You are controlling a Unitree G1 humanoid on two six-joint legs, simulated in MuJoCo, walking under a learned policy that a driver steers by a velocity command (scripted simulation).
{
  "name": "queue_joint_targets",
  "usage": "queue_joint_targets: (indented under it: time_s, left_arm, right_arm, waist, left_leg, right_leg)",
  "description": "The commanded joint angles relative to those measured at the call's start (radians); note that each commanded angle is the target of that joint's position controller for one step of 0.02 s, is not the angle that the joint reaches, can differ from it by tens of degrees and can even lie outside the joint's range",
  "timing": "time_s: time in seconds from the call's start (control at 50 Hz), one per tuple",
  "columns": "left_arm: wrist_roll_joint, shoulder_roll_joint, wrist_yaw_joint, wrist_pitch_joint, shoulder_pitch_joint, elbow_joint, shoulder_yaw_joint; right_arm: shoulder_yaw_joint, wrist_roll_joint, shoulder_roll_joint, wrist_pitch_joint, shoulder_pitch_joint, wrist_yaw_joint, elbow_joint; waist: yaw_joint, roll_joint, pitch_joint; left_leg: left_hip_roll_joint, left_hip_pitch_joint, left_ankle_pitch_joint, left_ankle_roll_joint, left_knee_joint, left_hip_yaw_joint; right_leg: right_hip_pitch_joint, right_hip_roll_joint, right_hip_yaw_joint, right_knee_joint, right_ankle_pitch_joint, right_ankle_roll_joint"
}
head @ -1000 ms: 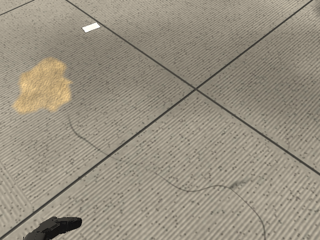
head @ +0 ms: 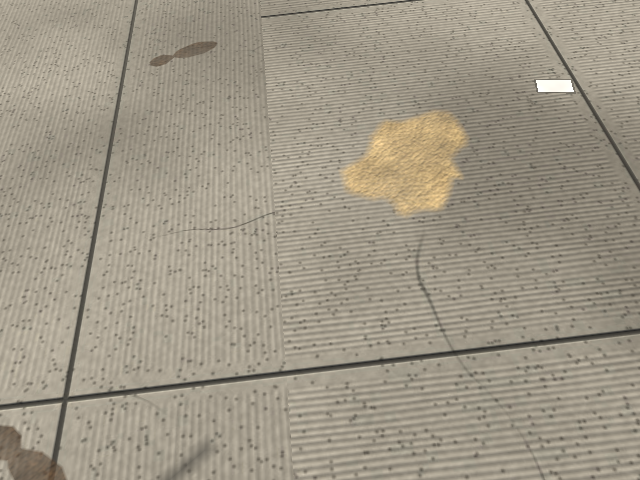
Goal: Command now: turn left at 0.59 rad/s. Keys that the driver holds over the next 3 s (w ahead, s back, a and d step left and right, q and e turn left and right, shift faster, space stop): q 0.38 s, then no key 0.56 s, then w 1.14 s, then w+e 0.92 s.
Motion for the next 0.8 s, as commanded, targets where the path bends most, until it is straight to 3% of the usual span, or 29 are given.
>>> queue_joint_targets:
  time_s: [0.02, 0.06, 0.12, 0.22, 0.26, 0.28, 0.3, 0.32, 0.34, 0.36, 0.38, 0.4, 0.44, 0.52, 0.64, 0.68, 0.7, 0.72, 0.74, 0.76, 0.78, 0.8]
  left_arm:
    - [-0.003, 0.132, 0.020, -0.004, -0.063, -0.086, 0.025]
    - [0.001, 0.154, 0.025, 0.005, -0.012, -0.078, 0.033]
    - [-0.005, 0.197, 0.018, 0.012, -0.011, -0.079, 0.049]
    - [-0.032, 0.229, -0.003, 0.010, -0.029, -0.074, 0.061]
    - [-0.051, 0.210, -0.005, 0.008, -0.037, -0.064, 0.057]
    - [-0.041, 0.167, -0.011, 0.004, 0.022, -0.041, 0.046]
    - [0.021, 0.089, -0.017, 0.003, 0.017, -0.080, 0.018]
    - [0.013, 0.120, -0.006, -0.002, -0.078, -0.121, 0.025]
    - [-0.009, 0.162, 0.001, 0.002, -0.114, -0.123, 0.038]
    - [-0.018, 0.169, 0.005, 0.005, -0.108, -0.117, 0.042]
    - [-0.010, 0.169, 0.012, 0.007, -0.090, -0.097, 0.046]
    - [-0.004, 0.175, 0.014, 0.011, -0.066, -0.088, 0.049]
    - [-0.010, 0.159, 0.007, 0.012, -0.025, -0.069, 0.045]
    - [-0.015, 0.119, 0.003, 0.016, -0.048, -0.071, 0.026]
    - [-0.021, 0.121, -0.008, 0.010, -0.055, -0.080, 0.018]
    - [-0.021, 0.106, -0.014, 0.002, -0.027, -0.072, 0.013]
    - [-0.013, 0.091, -0.019, -0.005, 0.001, -0.063, 0.007]
    - [0.003, 0.105, -0.020, -0.012, 0.015, -0.062, 0.005]
    - [0.013, 0.169, -0.015, -0.014, 0.029, -0.072, 0.014]
    - [0.006, 0.178, -0.019, -0.015, -0.019, -0.054, 0.015]
    - [0.000, 0.113, -0.025, -0.019, -0.061, -0.075, -0.001]
    - [0.003, 0.101, -0.026, -0.023, -0.064, -0.073, -0.005]
  right_arm:
    - [-0.022, 0.011, -0.060, -0.001, -0.003, 0.002, -0.071]
    - [-0.012, 0.011, -0.043, -0.003, -0.056, 0.005, -0.098]
    - [0.003, 0.001, -0.022, -0.004, -0.073, 0.018, -0.118]
    - [-0.007, 0.006, -0.044, 0.007, -0.029, 0.037, -0.118]
    - [-0.018, 0.005, -0.046, 0.009, 0.044, 0.039, -0.092]
    - [-0.034, 0.003, -0.089, 0.007, 0.088, 0.030, -0.081]
    - [-0.062, -0.002, -0.218, -0.001, 0.123, 0.011, -0.100]
    - [-0.052, -0.039, -0.224, -0.027, 0.112, 0.022, -0.119]
    - [-0.040, -0.043, -0.179, -0.048, 0.095, 0.030, -0.111]
    - [-0.030, -0.030, -0.151, -0.059, 0.048, 0.027, -0.099]
    - [-0.022, -0.013, -0.124, -0.058, 0.005, 0.021, -0.102]
    - [-0.012, -0.003, -0.107, -0.055, -0.032, 0.014, -0.104]
    - [0.003, -0.015, -0.084, -0.053, -0.043, 0.004, -0.104]
    - [0.011, -0.022, -0.075, -0.052, -0.029, -0.003, -0.080]
    - [0.020, -0.028, -0.076, -0.045, -0.039, 0.014, -0.049]
    - [0.033, -0.021, -0.053, -0.045, -0.062, 0.018, -0.037]
    - [0.042, -0.015, -0.032, -0.046, -0.068, 0.018, -0.028]
    - [0.051, -0.022, -0.008, -0.053, -0.032, 0.019, -0.013]
    - [0.054, -0.042, 0.004, -0.062, 0.008, 0.020, -0.006]
    - [0.051, -0.040, 0.016, -0.065, 0.054, 0.020, 0.001]
    - [0.049, -0.049, -0.015, -0.062, 0.015, 0.017, 0.014]
    - [0.041, -0.043, -0.031, -0.058, -0.027, 0.015, 0.011]
  waist:
    - [-0.005, -0.199, -0.041]
    - [0.035, -0.218, -0.061]
    - [0.047, -0.232, -0.091]
    - [0.023, -0.248, -0.096]
    - [-0.024, -0.214, -0.107]
    - [-0.029, -0.103, -0.125]
    - [-0.009, 0.229, -0.140]
    - [-0.061, 0.231, -0.175]
    - [-0.073, 0.128, -0.156]
    - [-0.041, 0.103, -0.116]
    - [-0.021, 0.060, -0.106]
    - [-0.002, 0.071, -0.103]
    - [0.013, 0.083, -0.136]
    - [-0.010, 0.081, -0.127]
    - [-0.037, 0.095, -0.074]
    - [-0.010, 0.079, -0.073]
    - [0.017, 0.060, -0.076]
    - [0.013, 0.022, -0.097]
    - [-0.024, -0.089, -0.122]
    - [-0.086, -0.231, -0.120]
    - [-0.054, -0.202, -0.097]
    - [-0.033, -0.184, -0.072]
  left_leg:
    - [0.057, -0.108, 0.055, -0.041, 0.063, 0.040]
    - [0.085, -0.122, 0.052, -0.056, -0.044, 0.060]
    - [0.122, -0.019, 0.022, -0.049, -0.201, 0.101]
    - [0.109, 0.157, 0.075, 0.008, -0.447, 0.171]
    - [0.075, 0.310, 0.232, 0.065, -0.660, 0.196]
    - [0.100, 0.462, 0.397, 0.105, -0.738, 0.116]
    - [0.378, 0.650, 0.830, 0.216, -0.729, -0.263]
    - [0.497, 0.549, 0.859, 0.409, -0.745, -0.417]
    - [0.442, 0.522, 0.755, 0.397, -0.768, -0.338]
    - [0.381, 0.487, 0.667, 0.337, -0.770, -0.262]
    - [0.334, 0.472, 0.597, 0.290, -0.768, -0.224]
    - [0.315, 0.444, 0.620, 0.276, -0.769, -0.193]
    - [0.291, 0.423, 0.658, 0.277, -0.772, -0.155]
    - [0.276, 0.433, 0.564, 0.274, -0.776, -0.148]
    - [0.278, 0.340, 0.394, 0.289, -0.769, -0.210]
    - [0.262, 0.325, 0.399, 0.270, -0.740, -0.219]
    - [0.240, 0.302, 0.395, 0.240, -0.725, -0.207]
    - [0.207, 0.271, 0.354, 0.191, -0.711, -0.193]
    - [0.137, 0.232, 0.251, 0.136, -0.634, -0.127]
    - [0.072, 0.287, 0.143, 0.090, -0.651, -0.030]
    - [0.081, 0.340, 0.170, 0.064, -0.658, -0.026]
    - [0.077, 0.331, 0.197, 0.068, -0.653, -0.027]
  right_leg:
    - [0.132, -0.224, 0.147, -0.164, 0.291, -0.185]
    - [0.217, -0.252, 0.136, -0.157, 0.330, -0.203]
    - [0.221, -0.283, 0.092, -0.146, 0.369, -0.209]
    - [0.174, -0.313, 0.041, -0.096, 0.390, -0.181]
    - [0.117, -0.286, -0.016, 0.007, 0.326, -0.112]
    - [0.005, -0.236, -0.087, 0.143, 0.195, -0.037]
    - [-0.304, -0.105, -0.168, 0.480, -0.327, 0.068]
    - [-0.419, -0.012, -0.007, 0.678, -0.467, 0.093]
    - [-0.429, -0.033, 0.053, 0.755, -0.405, 0.085]
    - [-0.433, -0.046, 0.069, 0.743, -0.313, 0.071]
    - [-0.428, -0.055, 0.078, 0.713, -0.241, 0.070]
    - [-0.401, -0.050, 0.073, 0.704, -0.185, 0.078]
    - [-0.333, -0.030, 0.058, 0.705, -0.116, 0.092]
    - [-0.278, -0.035, 0.056, 0.497, -0.086, 0.105]
    - [-0.116, -0.028, 0.041, 0.252, -0.144, 0.085]
    - [-0.037, -0.020, 0.031, 0.105, -0.076, 0.069]
    - [0.047, -0.016, 0.023, -0.041, 0.054, 0.055]
    - [0.142, -0.055, 0.071, -0.092, 0.197, 0.038]
    - [0.209, -0.161, 0.161, -0.070, 0.410, -0.004]
    - [0.099, -0.190, 0.190, -0.059, 0.299, -0.077]
    - [0.038, -0.158, 0.180, -0.085, 0.151, -0.081]
    - [0.027, -0.124, 0.149, -0.082, 0.076, -0.051]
